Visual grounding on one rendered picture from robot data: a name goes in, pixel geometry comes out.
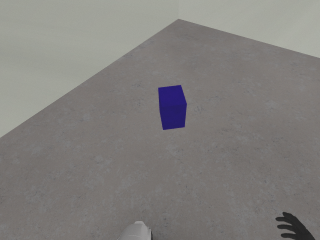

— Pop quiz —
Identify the left robot shin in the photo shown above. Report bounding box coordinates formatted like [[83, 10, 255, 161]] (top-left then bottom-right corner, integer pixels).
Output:
[[135, 221, 146, 226]]

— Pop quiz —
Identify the carton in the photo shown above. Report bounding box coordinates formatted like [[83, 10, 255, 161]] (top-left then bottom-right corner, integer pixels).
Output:
[[158, 85, 187, 130]]

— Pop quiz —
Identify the robot right hand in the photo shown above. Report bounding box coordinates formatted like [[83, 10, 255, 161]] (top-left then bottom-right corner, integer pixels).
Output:
[[275, 212, 315, 240]]

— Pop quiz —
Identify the left robot thigh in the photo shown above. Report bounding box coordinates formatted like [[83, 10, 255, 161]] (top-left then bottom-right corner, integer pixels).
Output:
[[117, 223, 151, 240]]

